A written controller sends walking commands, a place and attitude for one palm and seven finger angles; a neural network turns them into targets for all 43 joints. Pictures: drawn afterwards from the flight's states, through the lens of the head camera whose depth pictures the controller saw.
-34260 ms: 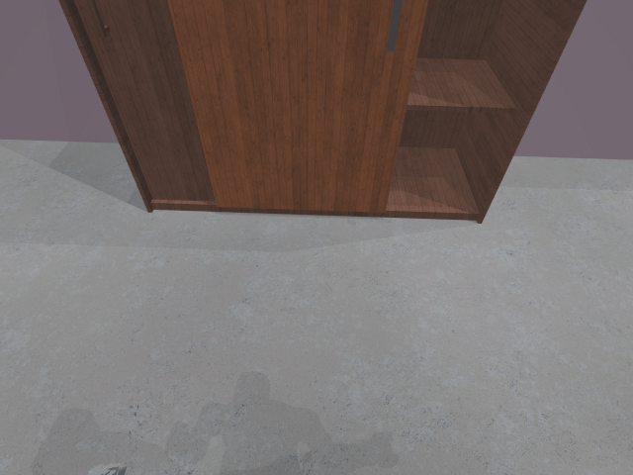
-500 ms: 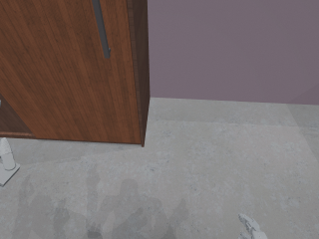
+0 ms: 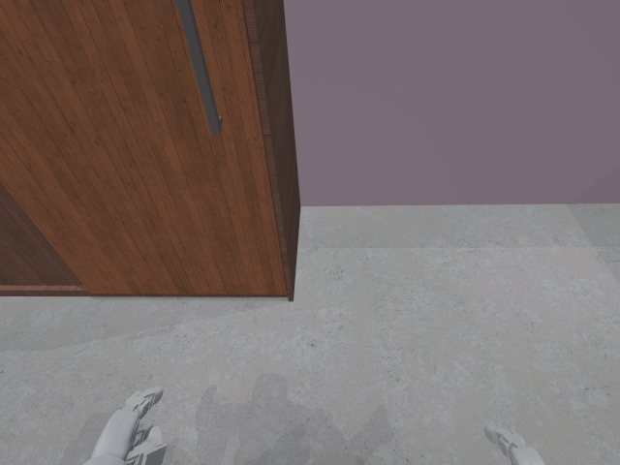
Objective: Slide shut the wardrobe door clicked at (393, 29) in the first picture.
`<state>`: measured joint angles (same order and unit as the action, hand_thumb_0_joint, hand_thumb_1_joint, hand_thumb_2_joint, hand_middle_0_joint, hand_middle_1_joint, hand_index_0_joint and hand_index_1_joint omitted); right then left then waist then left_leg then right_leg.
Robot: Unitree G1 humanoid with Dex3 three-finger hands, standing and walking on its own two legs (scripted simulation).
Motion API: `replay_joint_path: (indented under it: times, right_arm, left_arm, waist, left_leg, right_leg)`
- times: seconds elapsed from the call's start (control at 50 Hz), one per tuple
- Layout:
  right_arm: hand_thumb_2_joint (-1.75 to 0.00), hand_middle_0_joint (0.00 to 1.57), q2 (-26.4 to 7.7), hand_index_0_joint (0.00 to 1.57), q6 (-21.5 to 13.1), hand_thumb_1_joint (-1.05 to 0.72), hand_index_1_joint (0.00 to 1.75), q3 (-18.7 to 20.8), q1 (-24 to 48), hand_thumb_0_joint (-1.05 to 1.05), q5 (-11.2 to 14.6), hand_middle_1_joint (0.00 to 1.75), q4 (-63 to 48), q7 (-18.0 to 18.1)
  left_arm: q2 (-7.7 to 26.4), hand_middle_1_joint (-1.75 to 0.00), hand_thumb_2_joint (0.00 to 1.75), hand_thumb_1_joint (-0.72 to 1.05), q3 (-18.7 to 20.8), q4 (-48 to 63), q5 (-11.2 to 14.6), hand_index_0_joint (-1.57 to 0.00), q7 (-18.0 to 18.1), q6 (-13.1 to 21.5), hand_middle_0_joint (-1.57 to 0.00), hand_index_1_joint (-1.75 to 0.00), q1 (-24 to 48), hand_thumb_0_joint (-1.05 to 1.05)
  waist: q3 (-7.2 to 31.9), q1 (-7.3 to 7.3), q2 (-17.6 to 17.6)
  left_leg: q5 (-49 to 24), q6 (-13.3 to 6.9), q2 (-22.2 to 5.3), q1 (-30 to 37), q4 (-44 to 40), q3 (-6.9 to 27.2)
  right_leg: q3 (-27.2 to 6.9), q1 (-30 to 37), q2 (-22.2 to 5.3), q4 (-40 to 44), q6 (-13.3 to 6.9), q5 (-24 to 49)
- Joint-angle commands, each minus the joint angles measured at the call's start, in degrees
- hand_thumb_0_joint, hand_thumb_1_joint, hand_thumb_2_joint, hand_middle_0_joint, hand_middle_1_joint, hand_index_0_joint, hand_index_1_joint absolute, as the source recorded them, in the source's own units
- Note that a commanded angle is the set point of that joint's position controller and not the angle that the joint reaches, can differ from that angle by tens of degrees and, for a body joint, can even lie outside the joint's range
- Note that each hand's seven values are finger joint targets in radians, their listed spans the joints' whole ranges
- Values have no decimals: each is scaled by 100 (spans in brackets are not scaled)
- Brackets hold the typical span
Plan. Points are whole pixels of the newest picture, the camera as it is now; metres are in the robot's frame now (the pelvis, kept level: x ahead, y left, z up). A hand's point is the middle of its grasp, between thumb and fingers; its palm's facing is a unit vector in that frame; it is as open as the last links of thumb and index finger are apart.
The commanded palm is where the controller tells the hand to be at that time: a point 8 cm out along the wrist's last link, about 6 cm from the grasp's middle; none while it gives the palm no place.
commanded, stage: let the arm hang, fingers relaxed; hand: left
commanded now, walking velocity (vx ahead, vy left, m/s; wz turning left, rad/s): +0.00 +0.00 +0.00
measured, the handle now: (201, 56) +0.83 +0.25 +0.18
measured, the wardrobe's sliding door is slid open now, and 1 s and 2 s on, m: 0.00 0.00 0.00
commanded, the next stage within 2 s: look to check the result in 0.90 s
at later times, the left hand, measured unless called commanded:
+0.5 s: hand out of the picture +0.01 +0.24 -0.15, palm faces -0.03 -0.95 -0.30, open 7.4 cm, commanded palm none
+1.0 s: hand out of the picture +0.10 +0.26 -0.14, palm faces -0.05 -0.94 -0.33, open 7.4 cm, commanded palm none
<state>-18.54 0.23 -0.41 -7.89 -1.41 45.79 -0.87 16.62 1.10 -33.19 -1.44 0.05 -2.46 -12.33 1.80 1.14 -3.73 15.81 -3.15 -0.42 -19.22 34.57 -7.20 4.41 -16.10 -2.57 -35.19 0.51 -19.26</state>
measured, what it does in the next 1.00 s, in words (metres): stands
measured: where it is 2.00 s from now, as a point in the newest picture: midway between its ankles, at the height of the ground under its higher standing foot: outside the picture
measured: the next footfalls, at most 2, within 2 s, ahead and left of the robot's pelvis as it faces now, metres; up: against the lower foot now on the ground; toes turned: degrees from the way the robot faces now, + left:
none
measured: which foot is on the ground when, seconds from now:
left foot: down 0.00-1.00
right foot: down 0.00-1.00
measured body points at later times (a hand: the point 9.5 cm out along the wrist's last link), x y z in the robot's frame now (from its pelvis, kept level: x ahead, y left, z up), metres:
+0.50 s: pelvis -0.01 +0.01 +0.02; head +0.01 +0.01 +0.47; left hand +0.01 +0.29 -0.13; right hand +0.00 -0.25 -0.14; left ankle +0.03 +0.08 -0.73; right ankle -0.01 -0.12 -0.73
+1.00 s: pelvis +0.02 +0.01 +0.02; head +0.03 +0.02 +0.47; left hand +0.10 +0.31 -0.11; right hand +0.11 -0.29 -0.11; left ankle +0.03 +0.08 -0.73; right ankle -0.01 -0.12 -0.73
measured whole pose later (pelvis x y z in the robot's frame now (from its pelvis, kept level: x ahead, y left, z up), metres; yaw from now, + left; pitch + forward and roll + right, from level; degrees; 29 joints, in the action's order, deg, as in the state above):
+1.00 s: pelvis +0.02 +0.01 +0.02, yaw +0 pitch -1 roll +0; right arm -19.8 -0.4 0.3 -4.7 -1.1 63.6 -0.2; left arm 19.3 -0.4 -64.4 -1.2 -0.1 1.2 -5.7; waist -2.2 0.4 -0.2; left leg 8.9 -3.9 1.6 -8.0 17.7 -7.6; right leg 4.2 -4.8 -3.0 -17.8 1.8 -11.6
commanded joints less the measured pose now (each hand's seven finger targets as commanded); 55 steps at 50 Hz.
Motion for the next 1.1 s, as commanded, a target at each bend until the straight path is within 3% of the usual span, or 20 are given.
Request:
replay_joint_path:
  times: [0.0, 0.1, 0.14, 0.38, 0.5, 0.6, 0.72, 0.76, 0.92, 0.98, 1.02, 1.08]
  right_arm:
    - [-90, 20, -581, 20, 3, -90, 30, 147, 1, 0, -35, 30, -38, 17]
    - [-90, 20, -359, 20, 8, -90, 30, 143, -231, 0, -13, 30, 653, 89]
    - [-90, 20, -338, 20, 14, -90, 30, 180, -326, 0, 1, 30, 861, 121]
    - [-90, 20, -539, 20, -24, -90, 30, 297, -511, 0, 47, 30, 1562, 204]
    - [-90, 20, -764, 20, -43, -90, 30, 326, -214, 0, 28, 30, 1574, 167]
    - [-90, 20, -944, 20, -77, -90, 30, 338, 92, 0, 23, 30, 1516, 130]
    - [-90, 20, -1091, 20, -140, -90, 30, 312, 308, 0, 49, 30, 1460, 101]
    - [-90, 20, -1122, 20, -145, -90, 30, 297, 415, 0, 46, 30, 1464, 98]
    - [-90, 20, -1244, 20, -161, -90, 30, 268, 500, 0, 68, 30, 1450, 110]
    - [-90, 20, -1244, 20, -152, -90, 30, 252, 516, 0, 69, 30, 1481, 114]
    - [-90, 20, -1253, 20, -152, -90, 30, 254, 493, 0, 78, 30, 1475, 116]
    - [-90, 20, -1252, 20, -139, -90, 30, 242, 507, 0, 76, 30, 1509, 124]
  left_arm:
    - [829, -30, 90, 90, 74, -662, 18, -20, 69, 284, -20, -30, 191, 0]
    - [674, -30, 90, 90, 61, -1831, 59, -20, 95, 367, -20, -30, 11, 0]
    - [646, -30, 90, 90, 76, -2147, 65, -20, 101, 378, -20, -30, -66, 0]
    - [804, -30, 90, 90, 73, -2993, 64, -20, 119, 377, -20, -30, 89, 0]
    - [965, -30, 90, 90, 96, -2991, 37, -20, 102, 362, -20, -30, 298, 0]
    - [1098, -30, 90, 90, 103, -2915, 20, -20, 80, 386, -20, -30, 508, 0]
    - [1251, -30, 90, 90, 103, -2809, 18, -20, 73, 459, -20, -30, 691, 0]
    - [1290, -30, 90, 90, 88, -2790, 26, -20, 68, 454, -20, -30, 775, 0]
    - [1388, -30, 90, 90, 85, -2785, 40, -20, 71, 481, -20, -30, 802, 0]
    - [1396, -30, 90, 90, 68, -2805, 54, -20, 75, 465, -20, -30, 833, 0]
    - [1407, -30, 90, 90, 80, -2810, 48, -20, 80, 484, -20, -30, 776, 0]
    - [1407, -30, 90, 90, 57, -2832, 62, -20, 84, 465, -20, -30, 812, 0]
  waist:
    - [-208, -28, 480]
    - [-41, -36, -122]
    - [5, -55, -194]
    - [-334, -75, 308]
    - [-493, -109, 273]
    - [-452, -113, 278]
    - [-83, -91, 388]
    - [-168, -73, 263]
    - [121, -64, 311]
    - [61, -52, 188]
    - [220, -61, 327]
    - [53, -48, 238]
  left_leg:
    - [-369, 143, -612, 309, -1193, 890]
    - [-215, 192, -623, 617, -1428, 822]
    - [-181, 181, -659, 695, -1435, 827]
    - [-159, 109, -844, 748, -1846, 950]
    - [341, 87, -906, 644, -2250, 1164]
    - [284, 96, -932, 753, -2403, 1231]
    - [-868, 102, -916, 1210, -2173, 1102]
    - [-961, 119, -910, 1258, -2189, 1102]
    - [-1826, 129, -918, 1599, -2001, 1035]
    - [-1784, 152, -911, 1585, -2037, 1024]
    - [-1959, 137, -916, 1688, -1968, 1018]
    - [-1887, 160, -911, 1647, -2001, 995]
  right_leg:
    - [-803, 87, -552, 1230, -194, 331]
    - [-806, 435, -546, 1633, -240, 398]
    - [-763, 533, -548, 1747, -254, 447]
    - [-541, 619, -491, 1911, -234, 487]
    - [-500, 599, -450, 1866, -184, 336]
    - [-491, 608, -455, 1833, -140, 484]
    - [-529, 761, -552, 1903, -101, 981]
    - [-554, 712, -569, 1931, -102, 982]
    - [-525, 934, -625, 1966, -113, 1450]
    - [-542, 980, -638, 2003, -126, 1392]
    - [-529, 1077, -656, 2009, -136, 1597]
    - [-525, 1025, -661, 2035, -140, 1538]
